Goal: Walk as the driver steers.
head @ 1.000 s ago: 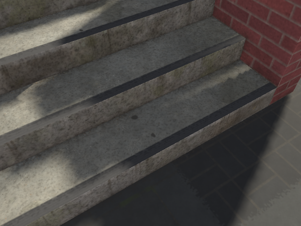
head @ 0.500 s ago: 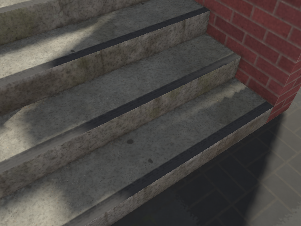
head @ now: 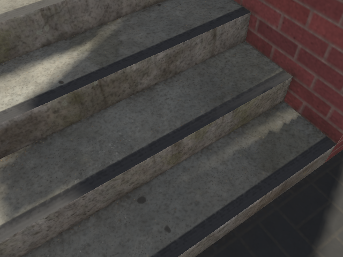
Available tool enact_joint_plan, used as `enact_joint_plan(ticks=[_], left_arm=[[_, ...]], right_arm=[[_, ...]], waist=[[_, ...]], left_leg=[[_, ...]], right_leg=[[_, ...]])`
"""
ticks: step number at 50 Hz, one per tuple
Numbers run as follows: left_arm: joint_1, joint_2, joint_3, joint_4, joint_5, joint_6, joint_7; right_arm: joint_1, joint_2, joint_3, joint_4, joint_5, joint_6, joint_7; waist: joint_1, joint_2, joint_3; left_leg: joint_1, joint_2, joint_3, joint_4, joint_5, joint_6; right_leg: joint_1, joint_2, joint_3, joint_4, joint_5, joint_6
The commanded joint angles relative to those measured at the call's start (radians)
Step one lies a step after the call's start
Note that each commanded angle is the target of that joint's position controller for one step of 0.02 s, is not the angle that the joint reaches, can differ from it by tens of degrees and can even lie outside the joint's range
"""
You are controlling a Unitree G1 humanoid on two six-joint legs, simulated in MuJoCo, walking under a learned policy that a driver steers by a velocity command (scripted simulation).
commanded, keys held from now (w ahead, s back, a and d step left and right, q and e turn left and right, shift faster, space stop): w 0.68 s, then w+q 0.32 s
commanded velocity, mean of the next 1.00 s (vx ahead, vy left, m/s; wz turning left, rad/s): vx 0.50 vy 0.00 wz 0.09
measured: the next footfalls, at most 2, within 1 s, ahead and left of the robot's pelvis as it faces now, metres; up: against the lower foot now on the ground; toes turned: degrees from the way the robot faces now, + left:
left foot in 0.34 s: +0.23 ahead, +0.10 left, +0.00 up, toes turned +3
right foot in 0.82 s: +0.63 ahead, -0.13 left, +0.15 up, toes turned -6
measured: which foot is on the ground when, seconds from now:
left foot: up 0.00-0.32, down 0.34-0.84, up 0.86-1.00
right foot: down 0.00-0.32, up 0.34-0.80, down 0.82-1.00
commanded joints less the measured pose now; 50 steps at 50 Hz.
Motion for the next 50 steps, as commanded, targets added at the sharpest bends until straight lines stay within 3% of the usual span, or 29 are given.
enact_joint_plan(ticks=[1,7,10,13,15,16,17,18,19,20,23,25,27,29,31,35,36,37,38,39,40,41,42,43,44,46,47,49,50], left_arm=[[0.059,0.071,-0.001,-0.01,-0.005,-0.026,0.001],[0.131,0.078,-0.011,0.024,-0.007,-0.016,0.009],[0.176,0.088,-0.011,0.033,-0.006,-0.004,0.012],[0.211,0.105,-0.008,0.04,-0.001,0.001,0.021],[0.181,0.111,-0.007,0.03,-0.018,0.006,0.023],[0.14,0.106,-0.004,0.007,-0.037,0.002,0.022],[0.09,0.047,-0.021,-0.049,-0.046,-0.004,0.016],[0.178,-0.022,-0.03,-0.047,-0.026,0.0,0.009],[0.171,-0.009,-0.025,-0.027,0.009,0.017,0.01],[0.122,0.004,-0.018,-0.039,0.022,0.021,0.0],[0.043,-0.035,-0.025,-0.094,0.017,0.038,-0.021],[-0.028,-0.08,-0.041,-0.144,0.012,0.051,-0.017],[-0.135,-0.077,-0.053,-0.234,0.012,0.056,-0.006],[-0.203,-0.087,-0.062,-0.298,0.006,0.073,0.019],[-0.287,-0.077,-0.068,-0.373,0.009,0.082,0.04],[-0.507,-0.134,-0.118,-0.532,-0.002,0.058,0.022],[-0.449,-0.135,-0.127,-0.527,-0.001,0.063,0.006],[-0.436,-0.178,-0.144,-0.535,-0.018,0.063,-0.008],[-0.342,-0.142,-0.128,-0.487,-0.026,0.068,-0.009],[-0.205,-0.085,-0.095,-0.447,-0.02,0.068,-0.001],[0.035,-0.017,-0.058,-0.399,-0.025,0.065,0.007],[0.187,0.04,-0.028,-0.354,-0.01,0.057,0.019],[0.271,0.157,0.014,-0.289,0.012,0.032,0.029],[0.222,0.236,0.043,-0.275,0.004,0.05,0.033],[0.058,0.189,0.035,-0.274,0.002,0.054,0.021],[-0.027,0.04,0.003,-0.184,-0.007,0.044,0.029],[0.059,-0.044,-0.041,-0.102,0.016,0.019,-0.013],[0.068,-0.105,-0.061,-0.008,0.07,0.022,-0.038],[0.065,-0.102,-0.06,0.02,0.068,0.016,-0.032]], right_arm=[[0.141,-0.029,-0.003,-0.012,-0.014,0.02,0.011],[-0.018,0.006,0.023,-0.07,-0.005,0.037,0.009],[-0.081,-0.008,0.026,-0.1,-0.003,0.033,-0.002],[-0.073,-0.003,0.024,-0.112,-0.006,0.017,-0.011],[0.113,0.005,0.012,-0.05,0.008,-0.002,-0.023],[0.228,-0.031,-0.004,-0.009,0.0,-0.011,-0.029],[0.344,-0.137,-0.028,0.004,-0.018,-0.015,-0.041],[0.346,-0.194,-0.046,0.034,-0.002,0.002,-0.034],[0.305,-0.127,-0.039,0.033,0.01,0.01,-0.025],[0.229,-0.047,-0.024,0.018,0.016,0.013,-0.012],[0.198,0.026,0.001,0.044,0.014,0.006,-0.008],[0.241,0.009,0.0,0.072,0.007,-0.008,-0.001],[0.236,-0.006,0.001,0.073,0.003,-0.02,0.001],[0.297,-0.002,0.003,0.097,0.007,-0.029,-0.009],[0.331,-0.018,0.002,0.115,0.007,-0.04,-0.023],[0.423,-0.003,0.015,0.178,0.016,-0.006,-0.062],[0.381,-0.015,0.013,0.147,0.021,0.007,-0.063],[0.347,-0.002,0.016,0.136,0.047,0.011,-0.062],[0.279,-0.015,0.02,0.081,0.047,0.005,-0.047],[0.277,-0.112,0.001,0.058,0.033,-0.009,-0.026],[0.24,-0.217,-0.035,0.035,0.034,-0.028,-0.011],[0.159,-0.247,-0.058,0.017,0.055,-0.049,0.008],[0.253,-0.098,-0.036,-0.026,0.088,-0.068,0.029],[0.292,-0.043,-0.04,-0.035,0.061,-0.067,0.042],[0.28,0.006,-0.05,-0.049,0.032,-0.041,0.03],[0.108,0.067,-0.034,-0.146,-0.017,-0.006,0.007],[0.105,0.088,-0.003,-0.104,-0.017,-0.006,0.083],[0.141,0.109,0.006,-0.105,0.012,-0.012,0.129],[0.131,0.123,0.013,-0.095,0.018,-0.016,0.136]], waist=[[-0.038,-0.092,-0.127],[-0.014,-0.136,-0.061],[0.007,-0.113,-0.025],[0.003,-0.098,-0.018],[-0.083,-0.089,-0.086],[-0.123,-0.048,-0.12],[-0.138,0.12,-0.157],[-0.061,0.225,-0.122],[-0.049,0.095,-0.059],[-0.03,0.034,0.001],[0.022,0.037,0.061],[0.023,0.002,0.051],[0.029,-0.004,0.06],[0.001,0.098,0.041],[0.0,0.071,0.067],[-0.061,0.039,0.085],[-0.037,-0.001,0.033],[-0.024,-0.008,-0.003],[0.011,-0.031,-0.094],[0.073,0.068,-0.245],[0.186,0.185,-0.408],[0.278,0.217,-0.495],[0.217,-0.07,-0.588],[0.17,-0.278,-0.697],[0.068,-0.166,-0.608],[0.011,0.001,-0.213],[0.072,-0.068,-0.008],[-0.023,0.026,-0.062],[-0.04,0.02,-0.063]], left_leg=[[-0.035,0.042,-0.003,0.012,0.028,-0.004],[-0.011,0.061,0.084,-0.303,0.131,-0.045],[-0.042,0.058,0.101,-0.36,0.072,-0.022],[-0.009,0.017,0.125,-0.499,0.014,-0.004],[0.185,-0.05,0.158,-0.741,0.121,0.019],[0.333,-0.012,0.089,-0.853,0.196,0.033],[0.505,0.229,-0.226,-0.967,0.307,0.076],[0.584,0.385,-0.461,-0.967,0.577,0.212],[0.481,0.392,-0.453,-0.958,0.272,0.269],[0.398,0.342,-0.389,-1.006,0.029,0.244],[0.29,0.236,-0.226,-1.04,0.021,0.167],[0.278,0.237,-0.169,-1.025,0.147,0.159],[0.228,0.222,-0.12,-1.057,0.174,0.142],[0.289,0.235,-0.126,-1.09,0.219,0.174],[0.39,0.256,-0.127,-1.112,0.157,0.163],[0.49,0.232,-0.08,-1.212,0.236,0.119],[0.415,0.207,-0.028,-1.266,0.384,0.138],[0.274,0.207,-0.004,-1.333,0.555,0.14],[0.21,0.17,0.043,-1.252,0.989,0.141],[0.287,0.205,0.048,-1.045,1.502,0.123],[0.373,0.234,0.022,-0.816,1.75,0.086],[0.381,0.197,0.024,-0.544,1.637,0.041],[0.027,0.054,0.009,-0.147,0.949,-0.006],[-0.059,-0.11,-0.077,0.332,0.148,-0.02],[-0.141,-0.045,-0.156,0.586,0.18,-0.019],[-0.296,0.045,-0.035,0.642,0.233,-0.003],[-0.43,-0.012,-0.225,0.797,0.322,0.08],[-0.512,-0.006,-0.264,0.754,0.459,0.188],[-0.562,-0.01,-0.273,0.733,0.464,0.219]], right_leg=[[0.104,-0.272,0.237,-0.228,0.367,-0.157],[0.035,-0.205,0.129,-0.309,0.09,-0.151],[0.096,-0.259,0.203,-0.309,-0.022,-0.178],[0.201,-0.28,0.204,-0.206,0.245,-0.17],[0.239,-0.221,0.13,0.06,0.657,-0.133],[0.168,-0.17,0.09,0.248,0.623,-0.089],[-0.063,-0.089,0.029,0.547,0.242,-0.028],[-0.331,0.042,0.018,0.754,-0.352,-0.001],[-0.414,-0.03,0.092,0.923,-0.372,-0.001],[-0.468,-0.066,0.119,0.997,-0.294,-0.004],[-0.62,-0.092,0.087,1.232,-0.203,0.001],[-0.742,-0.084,0.06,1.381,-0.225,0.002],[-0.8,-0.101,0.052,1.34,-0.233,0.006],[-0.918,-0.101,0.007,1.499,-0.319,0.002],[-1.085,-0.139,0.028,1.511,-0.405,-0.009],[-1.167,-0.195,-0.023,1.273,-0.5,-0.027],[-0.952,-0.183,-0.083,1.1,-0.389,-0.02],[-0.616,-0.171,-0.09,0.868,-0.245,-0.041],[-0.324,-0.083,-0.165,0.778,-0.162,-0.042],[-0.121,-0.002,-0.16,0.77,-0.23,-0.047],[0.063,0.023,-0.075,0.685,-0.193,-0.065],[0.2,-0.021,0.035,0.507,-0.154,-0.082],[0.467,-0.314,0.481,0.272,-0.167,-0.134],[0.445,-0.486,0.942,-0.085,-0.162,-0.152],[0.304,-0.49,0.943,-0.104,-0.312,-0.152],[0.008,-0.407,0.632,-0.071,-0.564,-0.121],[-0.126,-0.353,0.501,-0.029,-0.375,-0.134],[-0.133,-0.352,0.353,-0.025,-0.132,-0.044],[-0.124,-0.323,0.269,-0.04,-0.133,-0.019]])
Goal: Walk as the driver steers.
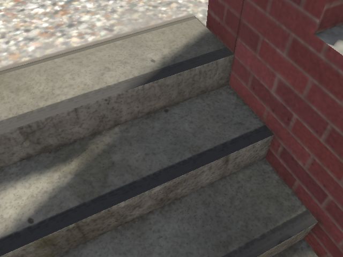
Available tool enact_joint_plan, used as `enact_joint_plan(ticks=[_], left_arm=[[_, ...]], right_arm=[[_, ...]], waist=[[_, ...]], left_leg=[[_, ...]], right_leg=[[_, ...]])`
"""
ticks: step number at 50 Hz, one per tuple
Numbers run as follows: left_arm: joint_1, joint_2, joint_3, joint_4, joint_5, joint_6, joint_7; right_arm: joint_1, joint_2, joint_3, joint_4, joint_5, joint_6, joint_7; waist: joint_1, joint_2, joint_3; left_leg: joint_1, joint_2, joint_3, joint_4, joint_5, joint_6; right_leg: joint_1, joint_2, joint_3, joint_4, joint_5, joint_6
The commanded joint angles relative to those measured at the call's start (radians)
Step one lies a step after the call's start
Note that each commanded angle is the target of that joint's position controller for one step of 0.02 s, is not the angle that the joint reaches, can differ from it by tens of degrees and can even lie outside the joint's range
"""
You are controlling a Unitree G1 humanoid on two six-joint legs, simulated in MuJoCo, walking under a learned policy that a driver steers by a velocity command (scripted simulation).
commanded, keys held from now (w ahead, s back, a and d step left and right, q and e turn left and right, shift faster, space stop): w+q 1.00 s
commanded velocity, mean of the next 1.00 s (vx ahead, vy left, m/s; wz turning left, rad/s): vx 0.50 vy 0.00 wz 0.56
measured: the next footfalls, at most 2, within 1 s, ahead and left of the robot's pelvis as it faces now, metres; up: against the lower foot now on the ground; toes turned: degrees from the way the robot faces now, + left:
left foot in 0.50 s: +0.35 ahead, +0.14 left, +0.15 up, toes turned +16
right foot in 0.92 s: +0.75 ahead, -0.01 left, +0.30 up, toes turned +27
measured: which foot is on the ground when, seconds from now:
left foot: up 0.00-0.48, down 0.50-0.94, up 0.96-1.00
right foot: down 0.00-0.54, up 0.56-0.90, down 0.92-1.00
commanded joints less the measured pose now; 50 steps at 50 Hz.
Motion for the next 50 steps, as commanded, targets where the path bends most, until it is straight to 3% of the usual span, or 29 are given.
enact_joint_plan(ticks=[1,3,4,8,11,17,20,21,22,25,26,27,28,29,30,33,35,37,39,41,42,43,44,45,46,47,48,49,50], left_arm=[[0.082,-0.051,-0.028,0.086,0.033,-0.02,-0.018],[-0.002,-0.055,-0.036,0.072,0.033,-0.039,-0.014],[0.048,-0.029,-0.033,0.089,0.035,-0.044,-0.013],[0.218,-0.01,-0.055,0.182,0.056,-0.052,-0.02],[0.303,-0.011,-0.073,0.201,0.077,-0.064,-0.013],[0.513,0.011,-0.094,0.28,0.134,-0.048,-0.046],[0.344,0.04,-0.085,0.22,0.044,-0.054,-0.064],[0.293,0.083,-0.079,0.191,0.019,-0.069,-0.057],[0.325,0.154,-0.069,0.203,0.012,-0.09,-0.059],[0.281,0.302,-0.006,0.189,0.001,-0.097,-0.064],[0.271,0.295,0.0,0.191,0.037,-0.091,-0.077],[0.283,0.225,-0.01,0.191,0.075,-0.088,-0.095],[0.181,0.151,-0.009,0.151,0.033,-0.069,-0.123],[0.137,0.096,-0.031,0.117,-0.048,-0.049,-0.136],[0.083,0.031,-0.04,0.101,-0.035,-0.055,-0.114],[-0.047,-0.008,-0.065,-0.009,0.025,-0.045,-0.058],[-0.017,0.048,-0.056,-0.026,0.007,-0.017,-0.037],[-0.08,0.116,-0.042,-0.076,-0.035,-0.009,0.006],[-0.21,0.085,-0.066,-0.15,-0.034,-0.019,0.023],[-0.431,0.058,-0.098,-0.243,0.001,-0.028,0.041],[-0.54,0.04,-0.109,-0.293,-0.002,-0.03,0.045],[-0.554,0.012,-0.118,-0.302,-0.005,-0.029,0.038],[-0.579,-0.045,-0.14,-0.32,-0.019,-0.011,0.017],[-0.477,-0.081,-0.138,-0.28,-0.052,-0.014,-0.015],[-0.32,-0.002,-0.105,-0.231,-0.061,-0.02,-0.028],[-0.168,0.132,-0.043,-0.183,-0.053,-0.034,-0.027],[0.046,0.214,-0.014,-0.118,-0.045,-0.048,-0.002],[0.257,0.287,0.006,-0.05,-0.005,-0.035,0.012],[0.391,0.28,0.005,0.006,0.004,-0.03,0.009]], right_arm=[[0.146,0.074,0.037,0.025,0.014,0.007,0.057],[0.086,0.018,0.024,0.008,0.024,0.015,0.044],[0.064,0.008,0.023,0.017,0.031,0.022,0.053],[-0.066,0.001,0.049,-0.019,0.007,0.024,0.024],[-0.187,-0.014,0.053,-0.048,0.016,0.029,0.01],[-0.328,0.004,0.056,-0.09,0.028,0.059,-0.023],[-0.48,0.014,0.065,-0.146,0.023,0.088,-0.006],[-0.39,0.038,0.062,-0.138,0.024,0.095,0.011],[-0.345,0.025,0.058,-0.139,0.031,0.099,0.022],[-0.15,-0.042,0.023,-0.11,0.034,0.077,0.012],[0.0,-0.085,0.001,-0.064,0.044,0.074,-0.021],[0.255,-0.143,-0.03,0.023,0.028,0.08,-0.059],[0.423,-0.168,-0.018,0.093,-0.013,0.093,-0.054],[0.441,-0.167,-0.027,0.095,-0.054,0.091,-0.06],[0.425,-0.113,-0.011,0.139,-0.051,0.078,-0.056],[0.159,0.043,0.051,0.192,-0.039,0.051,-0.035],[0.001,0.087,0.084,0.19,-0.038,0.023,-0.027],[-0.163,0.017,0.07,0.102,-0.052,-0.027,-0.029],[0.085,-0.011,0.071,0.179,-0.071,-0.045,-0.063],[0.361,0.01,0.066,0.28,-0.075,-0.047,-0.072],[0.425,0.006,0.059,0.297,-0.078,-0.049,-0.072],[0.353,-0.008,0.046,0.254,-0.068,-0.039,-0.062],[0.197,-0.063,0.03,0.167,-0.03,-0.019,-0.02],[0.18,-0.101,0.026,0.123,-0.021,-0.025,-0.004],[0.061,-0.169,0.005,0.065,0.0,-0.031,0.003],[0.045,-0.217,-0.012,0.032,0.02,-0.037,0.006],[0.139,-0.068,0.007,0.026,-0.024,-0.06,0.016],[0.241,0.063,0.035,0.046,-0.042,-0.049,0.022],[0.187,0.046,0.01,0.095,-0.027,-0.025,0.022]], waist=[[-0.046,-0.014,-0.018],[-0.106,-0.005,-0.028],[-0.085,-0.092,-0.048],[-0.051,-0.045,-0.029],[-0.006,-0.08,-0.055],[0.066,-0.075,-0.002],[0.027,-0.089,-0.019],[-0.047,-0.16,-0.033],[-0.082,-0.187,-0.053],[-0.133,-0.254,-0.035],[-0.163,-0.232,-0.12],[-0.2,-0.131,-0.257],[-0.206,0.112,-0.299],[-0.237,0.057,-0.259],[-0.215,0.113,-0.109],[-0.027,-0.031,-0.071],[0.075,-0.087,-0.05],[0.103,-0.076,-0.066],[0.028,0.04,-0.066],[-0.093,-0.019,-0.049],[-0.121,-0.068,-0.06],[-0.093,-0.048,-0.069],[-0.023,-0.001,-0.044],[-0.002,0.125,-0.025],[0.094,0.094,-0.061],[0.169,0.046,-0.204],[0.168,-0.185,-0.365],[0.171,-0.371,-0.537],[0.231,-0.359,-0.35]], left_leg=[[-0.314,0.027,-0.157,0.177,0.065,0.11],[-0.317,0.029,-0.116,0.136,0.049,0.096],[-0.359,0.007,-0.051,0.371,-0.011,0.095],[-0.707,-0.005,-0.084,0.511,-0.039,0.11],[-0.711,0.048,-0.007,0.298,0.031,0.087],[-1.005,0.082,-0.032,0.171,-0.033,0.032],[-0.601,0.121,0.227,-0.243,-0.272,0.032],[-0.379,0.065,0.308,-0.228,-0.322,0.016],[-0.266,0.014,0.339,-0.269,-0.358,-0.001],[-0.068,-0.127,0.355,-0.738,-0.519,-0.071],[0.218,-0.146,0.264,-0.745,-0.365,-0.025],[0.607,-0.111,0.041,-0.8,-0.13,0.069],[0.765,0.085,-0.428,-1.199,-0.107,0.233],[0.696,0.16,-0.662,-1.358,-0.343,0.22],[0.552,0.161,-0.662,-1.344,-0.534,0.223],[0.374,0.105,-0.471,-1.348,-0.44,0.155],[0.222,0.059,-0.278,-1.369,-0.359,0.086],[-0.057,-0.002,-0.098,-1.465,-0.333,0.022],[0.019,0.058,-0.195,-1.47,-0.2,0.022],[0.572,0.183,-0.357,-1.406,-0.222,0.022],[0.676,0.193,-0.388,-1.383,-0.198,0.0],[0.524,0.165,-0.344,-1.449,-0.249,0.001],[0.07,0.166,-0.309,-1.706,-0.33,0.041],[-0.131,0.212,-0.332,-1.746,-0.077,0.08],[-0.028,0.212,-0.244,-1.638,0.27,0.046],[0.116,0.138,-0.163,-1.467,0.608,0.008],[-0.074,0.004,-0.133,-1.064,0.575,-0.071],[-0.2,-0.118,-0.114,-0.748,-0.187,-0.08],[-0.336,-0.113,-0.209,-0.194,-0.189,-0.081]], right_leg=[[0.148,-0.257,0.418,-0.483,0.039,0.007],[0.081,-0.215,0.261,-0.546,0.041,0.043],[0.105,-0.216,0.241,-0.567,0.084,0.013],[0.333,-0.218,0.201,-0.534,0.064,0.022],[0.421,-0.189,0.115,-0.572,0.17,0.034],[0.789,-0.364,0.17,-0.593,0.605,-0.011],[0.532,-0.299,-0.016,-0.708,0.745,-0.005],[0.42,-0.28,-0.085,-0.656,1.2,0.0],[0.414,-0.307,-0.092,-0.581,1.602,-0.022],[0.576,-0.35,-0.066,-0.357,1.732,-0.089],[0.41,-0.332,-0.05,-0.177,1.784,-0.069],[0.127,-0.285,0.004,0.105,1.48,-0.012],[-0.21,-0.045,0.088,0.533,0.28,0.048],[-0.355,0.028,0.358,0.87,0.269,-0.006],[-0.509,0.041,0.438,1.098,0.302,-0.039],[-0.671,0.058,0.479,1.295,0.193,-0.112],[-0.677,0.015,0.425,1.207,0.128,-0.114],[-0.362,-0.036,0.348,0.905,0.09,-0.064],[-0.429,-0.016,0.333,1.195,-0.178,-0.019],[-0.916,-0.068,0.433,0.963,-0.353,-0.037],[-0.963,-0.108,0.426,0.723,-0.273,-0.037],[-0.764,-0.121,0.371,0.539,-0.178,-0.038],[-0.252,-0.083,0.234,0.363,-0.277,0.03],[0.041,-0.037,0.151,0.601,-0.028,0.073],[0.09,0.0,0.174,0.548,0.037,0.07],[0.252,0.085,0.153,0.351,0.007,0.059],[0.585,-0.07,0.566,0.158,0.172,-0.11],[0.791,-0.299,1.062,-0.2,0.055,-0.227],[0.609,-0.334,1.304,-0.402,-0.436,-0.176]])
Over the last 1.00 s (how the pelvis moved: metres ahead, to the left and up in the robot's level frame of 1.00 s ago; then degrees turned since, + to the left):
0.50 -0.07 0.10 7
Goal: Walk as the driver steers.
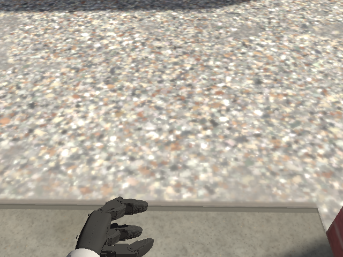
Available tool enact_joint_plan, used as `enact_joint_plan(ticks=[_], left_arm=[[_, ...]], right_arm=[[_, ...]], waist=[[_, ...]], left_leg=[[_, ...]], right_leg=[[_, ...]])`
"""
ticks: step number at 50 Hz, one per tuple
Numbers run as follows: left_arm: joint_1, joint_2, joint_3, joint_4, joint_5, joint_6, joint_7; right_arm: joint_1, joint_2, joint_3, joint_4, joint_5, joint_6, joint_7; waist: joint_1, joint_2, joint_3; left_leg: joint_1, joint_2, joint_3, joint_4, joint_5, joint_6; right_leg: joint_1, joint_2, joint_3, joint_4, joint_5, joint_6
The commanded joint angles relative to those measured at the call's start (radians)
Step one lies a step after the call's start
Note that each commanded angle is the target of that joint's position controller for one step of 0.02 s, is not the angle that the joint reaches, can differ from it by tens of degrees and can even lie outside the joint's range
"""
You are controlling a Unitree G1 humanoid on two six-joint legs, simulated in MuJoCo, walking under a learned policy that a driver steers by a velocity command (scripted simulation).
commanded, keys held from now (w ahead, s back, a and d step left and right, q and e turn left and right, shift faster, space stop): w+q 0.40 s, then w+e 0.60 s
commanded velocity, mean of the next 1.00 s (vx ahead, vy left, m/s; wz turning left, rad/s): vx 0.50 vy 0.00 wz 0.14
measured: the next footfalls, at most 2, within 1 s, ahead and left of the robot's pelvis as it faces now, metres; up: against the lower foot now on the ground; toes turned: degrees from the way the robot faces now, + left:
left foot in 0.64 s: +0.47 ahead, +0.17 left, +0.15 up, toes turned +19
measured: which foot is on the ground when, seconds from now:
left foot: up 0.00-0.62, down 0.64-1.00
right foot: down 0.00-0.66, up 0.68-1.00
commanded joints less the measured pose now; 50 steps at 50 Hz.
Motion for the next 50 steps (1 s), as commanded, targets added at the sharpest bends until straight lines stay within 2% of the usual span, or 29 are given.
enact_joint_plan(ticks=[1,2,3,4,6,8,12,14,15,19,22,24,25,27,28,30,32,33,34,35,36,37,38,40,41,42,46,49,50], left_arm=[[0.615,0.376,0.124,0.2,-0.004,0.004,0.02],[0.454,0.325,0.123,0.211,-0.028,0.002,0.014],[0.361,0.193,0.098,0.219,-0.021,0.009,0.011],[0.307,0.076,0.074,0.228,-0.016,0.014,0.014],[0.269,-0.03,0.054,0.251,-0.011,0.012,0.04],[0.318,-0.015,0.055,0.292,0.03,-0.001,0.047],[0.408,0.037,0.051,0.301,0.068,-0.017,0.019],[0.58,0.052,0.043,0.381,0.088,-0.009,0.013],[0.613,0.04,0.033,0.404,0.098,-0.003,0.007],[0.703,0.025,0.016,0.428,0.118,-0.008,0.012],[0.859,0.018,0.009,0.488,0.128,0.001,0.015],[0.925,0.021,0.012,0.527,0.141,0.011,-0.015],[0.922,0.018,0.013,0.528,0.135,0.008,-0.028],[0.77,0.028,0.018,0.48,0.067,0.001,-0.075],[0.742,0.035,0.016,0.46,0.031,-0.015,-0.084],[0.808,0.145,0.034,0.454,0.016,-0.052,-0.079],[0.782,0.249,0.08,0.442,0.01,-0.06,-0.077],[0.841,0.211,0.092,0.442,0.041,-0.073,-0.077],[0.857,0.178,0.091,0.441,0.048,-0.076,-0.089],[0.788,0.072,0.08,0.419,0.041,-0.064,-0.107],[0.722,0.042,0.094,0.403,-0.005,-0.048,-0.121],[0.687,0.047,0.11,0.393,0.002,-0.049,-0.11],[0.612,0.029,0.109,0.368,-0.005,-0.059,-0.094],[0.525,0.002,0.097,0.308,-0.004,-0.056,-0.062],[0.511,0.01,0.099,0.297,0.006,-0.036,-0.053],[0.5,-0.004,0.099,0.291,0.012,-0.016,-0.052],[0.374,0.034,0.111,0.221,0.003,-0.016,-0.07],[0.245,0.111,0.123,0.15,0.002,-0.028,-0.077],[0.217,0.104,0.124,0.142,-0.008,-0.02,-0.075]], right_arm=[[-0.027,-0.017,-0.024,-0.039,0.005,0.003,0.011],[-0.006,-0.001,-0.017,-0.011,-0.001,0.007,0.0],[-0.048,-0.003,-0.016,-0.018,-0.013,0.019,-0.01],[-0.081,0.009,-0.005,-0.03,-0.012,0.03,-0.01],[-0.142,0.02,0.006,-0.037,0.015,0.057,-0.001],[-0.211,0.006,0.021,-0.076,0.03,0.059,0.009],[-0.287,-0.049,0.021,-0.092,0.025,0.06,0.034],[-0.307,-0.042,0.033,-0.091,0.03,0.065,0.032],[-0.338,-0.03,0.041,-0.104,0.032,0.061,0.021],[-0.483,-0.01,0.065,-0.178,0.043,0.063,-0.002],[-0.566,-0.006,0.075,-0.222,0.04,0.071,-0.006],[-0.709,-0.018,0.074,-0.299,0.049,0.087,-0.028],[-0.717,0.0,0.072,-0.312,0.045,0.106,-0.037],[-0.82,0.043,0.085,-0.348,0.012,0.17,-0.005],[-0.796,0.032,0.073,-0.349,0.003,0.188,0.009],[-0.73,-0.013,0.051,-0.343,0.021,0.164,0.014],[-0.563,-0.045,0.033,-0.296,0.014,0.132,0.005],[-0.422,-0.087,0.025,-0.26,0.021,0.12,-0.008],[-0.278,-0.117,0.017,-0.216,0.035,0.12,-0.016],[-0.079,-0.155,-0.002,-0.137,-0.007,0.123,-0.035],[0.078,-0.223,-0.035,-0.077,-0.032,0.113,-0.04],[0.046,-0.22,-0.045,-0.056,-0.028,0.08,-0.053],[-0.053,-0.159,-0.035,-0.048,-0.014,0.06,-0.057],[-0.204,-0.019,0.003,-0.037,-0.003,0.047,-0.052],[-0.261,0.046,0.021,-0.038,-0.017,0.042,-0.05],[-0.293,0.079,0.031,-0.041,-0.009,0.035,-0.058],[-0.35,0.03,0.019,-0.089,-0.026,-0.005,-0.092],[-0.272,-0.072,0.004,-0.076,-0.056,-0.015,-0.1],[-0.232,-0.098,-0.002,-0.062,-0.046,-0.014,-0.091]], waist=[[0.226,-0.31,0.032],[0.132,-0.258,0.108],[0.086,-0.073,0.079],[0.049,0.005,0.042],[0.012,-0.049,0.066],[0.001,-0.036,0.08],[0.037,-0.049,0.118],[0.083,-0.098,0.143],[0.085,-0.049,0.169],[0.112,-0.061,0.136],[0.164,-0.058,0.21],[0.197,-0.016,0.239],[0.171,-0.052,0.233],[0.101,-0.092,0.198],[0.062,-0.115,0.175],[0.02,-0.172,0.156],[-0.048,-0.263,0.105],[-0.045,-0.189,-0.049],[-0.063,-0.159,-0.139],[-0.131,-0.027,-0.152],[-0.152,0.066,-0.156],[-0.103,0.068,-0.07],[-0.057,0.098,0.023],[0.042,-0.036,0.025],[0.097,-0.098,0.047],[0.133,-0.092,0.085],[0.149,0.008,0.139],[0.107,-0.016,0.119],[0.088,0.002,0.136]], left_leg=[[-0.853,-0.052,-0.005,0.926,0.238,0.07],[-0.812,-0.008,0.064,0.992,0.299,0.089],[-0.757,0.013,0.077,1.007,0.348,0.116],[-0.714,0.05,0.083,0.987,0.371,0.129],[-0.765,0.069,0.067,1.011,0.324,0.17],[-0.853,0.079,0.087,1.001,0.321,0.193],[-0.932,0.073,0.147,0.959,0.332,0.205],[-1.158,0.033,0.143,1.261,0.225,0.24],[-1.281,0.027,0.11,1.27,0.211,0.266],[-1.272,0.075,0.189,1.117,0.268,0.275],[-1.406,0.072,0.186,1.084,0.255,0.273],[-1.455,0.085,0.197,0.821,0.281,0.246],[-1.435,0.09,0.225,0.775,0.285,0.235],[-0.951,0.158,0.4,0.575,0.135,0.227],[-0.725,0.112,0.475,0.579,0.094,0.199],[-0.562,0.018,0.504,0.471,-0.012,0.153],[-0.37,-0.014,0.445,0.231,-0.075,0.142],[-0.028,0.047,0.326,0.312,0.276,0.205],[0.245,0.095,0.103,0.145,0.107,0.232],[0.439,0.205,-0.139,-0.129,0.068,0.27],[0.336,0.323,-0.438,-0.36,0.029,0.334],[0.174,0.325,-0.375,-0.387,-0.089,0.288],[0.009,0.321,-0.279,-0.378,-0.111,0.276],[-0.053,0.341,-0.136,-0.397,-0.009,0.237],[-0.112,0.332,-0.045,-0.426,0.018,0.2],[-0.15,0.317,0.047,-0.462,0.056,0.17],[-0.202,0.267,0.351,-0.635,0.229,0.136],[-0.018,0.221,0.516,-0.673,0.335,0.094],[-0.008,0.22,0.551,-0.691,0.395,0.087]], right_leg=[[0.82,-0.254,1.008,-0.964,-0.558,-0.21],[0.636,-0.262,0.818,-0.933,-0.438,-0.232],[0.555,-0.268,0.671,-0.903,-0.269,-0.222],[0.526,-0.274,0.572,-0.898,-0.132,-0.197],[0.513,-0.231,0.421,-0.95,-0.005,-0.172],[0.553,-0.199,0.265,-0.993,0.035,-0.145],[0.648,-0.165,0.02,-1.129,0.124,-0.154],[0.83,-0.197,0.035,-1.125,0.179,-0.205],[0.916,-0.211,0.032,-1.12,0.162,-0.201],[0.985,-0.17,-0.087,-1.162,0.262,-0.172],[1.155,-0.22,-0.043,-1.187,0.456,-0.193],[1.247,-0.255,-0.004,-1.234,0.54,-0.197],[1.265,-0.251,-0.012,-1.242,0.614,-0.207],[0.925,-0.214,-0.134,-1.367,0.718,-0.184],[0.799,-0.19,-0.184,-1.347,0.892,-0.201],[0.925,-0.221,-0.186,-1.201,1.554,-0.186],[1.064,-0.255,-0.135,-1.042,1.818,-0.158],[0.869,-0.204,-0.101,-0.861,1.753,-0.114],[0.604,-0.121,-0.028,-0.682,1.416,-0.109],[0.368,-0.018,0.054,-0.439,0.657,-0.079],[0.305,0.065,0.195,0.098,0.338,-0.053],[0.243,0.044,0.302,0.338,0.388,-0.06],[0.179,0.044,0.294,0.524,0.387,-0.086],[0.086,0.032,0.278,0.611,0.366,-0.15],[0.081,-0.002,0.264,0.53,0.416,-0.163],[0.087,-0.019,0.246,0.446,0.399,-0.17],[0.169,-0.055,0.189,0.234,0.369,-0.131],[0.216,-0.089,0.132,-0.213,0.486,-0.08],[0.304,-0.078,0.093,-0.338,0.457,-0.061]])
Over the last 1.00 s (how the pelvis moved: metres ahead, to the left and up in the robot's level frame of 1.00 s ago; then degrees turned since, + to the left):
0.55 0.02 0.21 32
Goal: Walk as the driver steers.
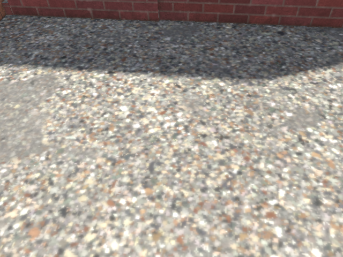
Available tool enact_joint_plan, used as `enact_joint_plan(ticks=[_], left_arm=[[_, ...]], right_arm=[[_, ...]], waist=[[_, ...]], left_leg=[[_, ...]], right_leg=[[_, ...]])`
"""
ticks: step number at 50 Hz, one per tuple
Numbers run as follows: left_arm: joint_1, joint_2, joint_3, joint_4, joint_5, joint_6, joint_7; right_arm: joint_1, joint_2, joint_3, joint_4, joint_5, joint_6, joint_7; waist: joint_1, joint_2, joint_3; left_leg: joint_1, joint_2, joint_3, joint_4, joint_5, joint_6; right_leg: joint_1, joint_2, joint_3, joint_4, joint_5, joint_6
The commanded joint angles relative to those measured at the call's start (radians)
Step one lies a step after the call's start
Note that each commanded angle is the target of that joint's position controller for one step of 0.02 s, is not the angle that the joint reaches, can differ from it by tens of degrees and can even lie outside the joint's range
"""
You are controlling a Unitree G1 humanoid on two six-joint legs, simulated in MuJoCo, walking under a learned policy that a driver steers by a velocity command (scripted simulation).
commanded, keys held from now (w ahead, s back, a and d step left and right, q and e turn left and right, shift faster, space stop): w+e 1.00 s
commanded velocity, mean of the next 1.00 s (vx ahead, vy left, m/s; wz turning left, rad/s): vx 0.50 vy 0.00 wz -0.57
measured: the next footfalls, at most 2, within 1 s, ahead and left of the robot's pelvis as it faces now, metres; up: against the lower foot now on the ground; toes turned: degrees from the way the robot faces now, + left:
right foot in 0.18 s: +0.27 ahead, -0.16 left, +0.00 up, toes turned -8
left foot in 0.68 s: +0.56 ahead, -0.03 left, +0.00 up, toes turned -28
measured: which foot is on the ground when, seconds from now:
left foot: down 0.00-0.22, up 0.24-0.66, down 0.68-1.00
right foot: up 0.00-0.16, down 0.18-0.68, up 0.70-1.00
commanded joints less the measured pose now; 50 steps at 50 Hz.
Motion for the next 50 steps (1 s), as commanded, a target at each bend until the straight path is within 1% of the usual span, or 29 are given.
enact_joint_plan(ticks=[1,3,6,9,10,11,12,13,14,15,17,18,19,21,23,24,27,30,32,33,34,35,36,37,38,39,42,46,50], left_arm=[[-0.069,0.031,0.004,-0.073,-0.014,0.008,-0.001],[-0.113,0.015,0.003,-0.094,-0.019,0.03,0.018],[-0.136,0.042,0.026,-0.11,0.007,0.042,0.044],[-0.088,0.106,0.063,-0.106,-0.019,0.004,0.073],[0.012,0.159,0.088,-0.084,-0.018,-0.012,0.09],[0.179,0.201,0.094,-0.066,-0.027,-0.007,0.106],[0.423,0.203,0.093,0.018,-0.014,0.013,0.111],[0.473,0.236,0.115,0.072,-0.001,0.003,0.111],[0.411,0.241,0.128,0.064,-0.02,0.0,0.116],[0.352,0.193,0.113,0.055,-0.026,-0.001,0.114],[0.202,0.077,0.073,0.024,-0.028,-0.003,0.098],[0.16,0.037,0.056,0.006,-0.019,0.0,0.091],[0.139,0.03,0.053,-0.011,-0.019,-0.005,0.086],[0.165,0.048,0.053,-0.018,-0.022,-0.017,0.075],[0.219,0.052,0.049,-0.01,-0.013,-0.027,0.066],[0.156,0.176,0.079,-0.077,-0.089,0.004,0.11],[0.251,0.189,0.087,-0.07,-0.072,0.037,0.14],[0.277,0.141,0.086,-0.076,-0.077,0.049,0.144],[0.265,0.128,0.088,-0.096,-0.076,0.052,0.147],[0.249,0.105,0.081,-0.113,-0.074,0.05,0.146],[0.222,0.053,0.066,-0.137,-0.069,0.043,0.14],[0.309,0.0,0.054,-0.166,-0.082,0.033,0.138],[0.333,0.08,0.058,-0.178,-0.098,0.03,0.137],[0.266,0.142,0.07,-0.18,-0.092,0.034,0.133],[0.186,0.152,0.076,-0.198,-0.08,0.042,0.13],[0.146,0.139,0.078,-0.213,-0.072,0.047,0.129],[0.138,0.095,0.075,-0.25,-0.077,0.069,0.123],[0.073,0.101,0.068,-0.299,-0.072,0.078,0.117],[-0.044,0.098,0.055,-0.339,-0.071,0.078,0.097]], right_arm=[[-0.118,-0.128,-0.018,-0.088,0.004,-0.04,0.012],[-0.053,-0.158,-0.032,-0.063,0.01,-0.051,0.029],[-0.049,-0.154,-0.045,-0.07,0.029,-0.045,0.031],[-0.075,-0.158,-0.058,-0.101,0.034,-0.016,0.002],[-0.026,-0.116,-0.048,-0.105,0.013,-0.018,-0.004],[0.071,-0.027,-0.015,-0.148,0.012,-0.032,-0.012],[-0.043,-0.075,-0.022,-0.177,0.008,-0.034,0.014],[-0.147,-0.088,-0.031,-0.196,0.027,-0.025,0.052],[-0.23,-0.108,-0.038,-0.213,0.031,-0.026,0.058],[-0.241,-0.117,-0.044,-0.224,0.02,-0.031,0.045],[-0.205,-0.023,-0.019,-0.212,-0.006,-0.037,0.014],[-0.206,-0.024,-0.018,-0.212,-0.001,-0.033,0.007],[-0.213,-0.04,-0.023,-0.212,0.005,-0.029,0.002],[-0.243,-0.066,-0.033,-0.223,0.01,-0.02,-0.009],[-0.279,-0.044,-0.025,-0.231,0.012,-0.009,-0.009],[-0.447,-0.172,-0.055,-0.318,0.116,-0.033,-0.051],[-0.506,-0.121,-0.042,-0.321,0.116,-0.055,-0.049],[-0.48,-0.151,-0.058,-0.321,0.117,-0.052,-0.033],[-0.425,-0.173,-0.071,-0.313,0.112,-0.06,-0.03],[-0.336,-0.201,-0.084,-0.296,0.108,-0.064,-0.034],[-0.181,-0.245,-0.099,-0.272,0.094,-0.067,-0.037],[-0.064,-0.317,-0.114,-0.265,0.071,-0.054,-0.044],[-0.059,-0.297,-0.113,-0.258,0.089,-0.047,-0.043],[-0.116,-0.208,-0.092,-0.29,0.094,-0.04,-0.047],[-0.17,-0.186,-0.084,-0.3,0.093,-0.027,-0.049],[-0.219,-0.177,-0.079,-0.302,0.081,-0.019,-0.044],[-0.25,-0.157,-0.071,-0.284,0.07,-0.018,-0.027],[-0.22,-0.221,-0.091,-0.271,0.072,-0.021,-0.028],[-0.183,-0.258,-0.099,-0.263,0.087,-0.011,-0.031]], waist=[[0.037,0.089,0.064],[0.023,0.091,0.12],[0.026,0.097,0.13],[0.066,0.083,0.068],[0.072,0.057,-0.035],[0.075,-0.13,-0.271],[0.182,-0.151,-0.312],[0.219,-0.09,-0.174],[0.218,-0.082,-0.043],[0.174,-0.074,-0.04],[0.063,0.01,-0.01],[0.033,0.048,0.0],[0.028,0.055,0.002],[0.033,0.039,0.023],[0.046,0.024,0.06],[0.064,0.012,0.104],[0.107,-0.045,0.075],[0.096,-0.045,0.069],[0.055,-0.05,0.048],[0.008,-0.053,0.001],[-0.064,0.012,-0.104],[-0.04,0.285,-0.203],[-0.031,0.387,-0.206],[-0.048,0.249,-0.103],[-0.041,0.15,-0.023],[-0.016,0.115,0.02],[0.034,0.139,0.061],[0.036,0.093,0.041],[-0.001,0.094,0.064]], left_leg=[[-0.089,0.207,-0.003,-0.284,0.503,0.145],[0.095,0.279,-0.034,-0.291,0.605,0.178],[0.31,0.334,-0.049,-0.253,0.671,0.187],[0.334,0.272,0.022,-0.066,0.827,0.136],[0.222,0.222,0.04,0.095,0.786,0.082],[-0.098,0.124,0.015,0.347,0.456,-0.003],[-0.329,-0.027,-0.063,0.554,-0.167,-0.053],[-0.561,-0.025,-0.233,0.72,-0.203,-0.021],[-0.653,0.016,-0.301,0.788,-0.125,0.003],[-0.611,0.041,-0.336,0.846,-0.086,0.031],[-0.488,0.093,-0.383,0.822,0.043,0.067],[-0.458,0.098,-0.378,0.801,0.057,0.065],[-0.464,0.1,-0.369,0.767,0.064,0.047],[-0.475,0.096,-0.344,0.658,0.13,-0.007],[-0.434,0.096,-0.308,0.488,0.239,-0.044],[-0.432,0.075,-0.318,0.358,0.237,-0.042],[-0.303,0.0,-0.304,0.144,0.359,-0.056],[-0.251,-0.012,-0.334,0.045,0.343,-0.039],[-0.171,-0.016,-0.329,-0.007,0.27,-0.011],[-0.043,0.001,-0.331,-0.028,0.234,0.016],[0.2,0.139,-0.451,-0.009,0.179,0.071],[0.485,0.373,-0.852,-0.108,0.07,0.221],[0.512,0.459,-1.118,-0.17,-0.19,0.289],[0.413,0.416,-1.004,-0.185,-0.252,0.255],[0.278,0.366,-0.828,-0.186,-0.147,0.207],[0.157,0.314,-0.713,-0.212,-0.04,0.182],[-0.014,0.243,-0.489,-0.278,0.155,0.16],[0.004,0.264,-0.357,-0.303,0.322,0.19],[0.024,0.246,-0.231,-0.296,0.332,0.157]], right_leg=[[0.292,-0.02,-0.042,-0.345,-0.007,0.06],[0.24,-0.009,-0.039,-0.504,0.003,0.072],[0.237,0.043,-0.057,-0.64,-0.074,0.056],[0.473,0.165,-0.131,-0.8,-0.021,-0.008],[0.714,0.169,-0.081,-0.709,0.151,-0.064],[1.159,0.042,0.182,-0.671,0.169,-0.209],[1.365,-0.081,0.513,-0.897,0.063,-0.272],[1.394,-0.085,0.536,-0.978,-0.052,-0.194],[1.258,-0.057,0.467,-1.002,-0.108,-0.148],[1.13,-0.052,0.426,-0.998,-0.056,-0.161],[0.833,-0.044,0.391,-1.037,-0.04,-0.183],[0.757,-0.046,0.381,-1.068,-0.025,-0.195],[0.727,-0.041,0.361,-1.085,-0.039,-0.202],[0.676,-0.018,0.323,-1.097,-0.061,-0.206],[0.608,0.013,0.281,-1.083,-0.049,-0.192],[0.557,-0.006,0.319,-1.098,-0.039,-0.146],[0.563,0.017,0.31,-1.073,-0.133,-0.117],[0.643,0.015,0.374,-1.0,-0.217,-0.098],[0.683,0.039,0.392,-0.901,-0.173,-0.075],[0.666,0.076,0.369,-0.797,-0.094,-0.05],[0.545,0.133,0.285,-0.548,-0.121,-0.009],[0.256,0.264,0.133,-0.253,-0.457,0.063],[0.065,0.18,0.101,-0.053,-0.543,0.077],[0.013,0.126,0.108,0.041,-0.451,0.084],[0.031,0.089,0.068,0.058,-0.364,0.086],[0.075,0.063,0.055,0.024,-0.312,0.084],[0.177,0.011,0.033,-0.066,-0.267,0.089],[0.164,-0.013,0.035,-0.226,-0.12,0.116],[0.236,0.002,-0.02,-0.46,0.007,0.113]])
Over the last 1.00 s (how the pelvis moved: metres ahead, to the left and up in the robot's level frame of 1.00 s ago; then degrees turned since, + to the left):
0.50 0.06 0.28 5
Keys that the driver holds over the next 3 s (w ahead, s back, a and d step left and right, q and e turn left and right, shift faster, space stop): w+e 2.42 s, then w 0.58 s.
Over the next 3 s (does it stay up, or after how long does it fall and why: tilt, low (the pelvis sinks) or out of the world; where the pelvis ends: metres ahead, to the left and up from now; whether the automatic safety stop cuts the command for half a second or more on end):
stays up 0.90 -1.11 0.02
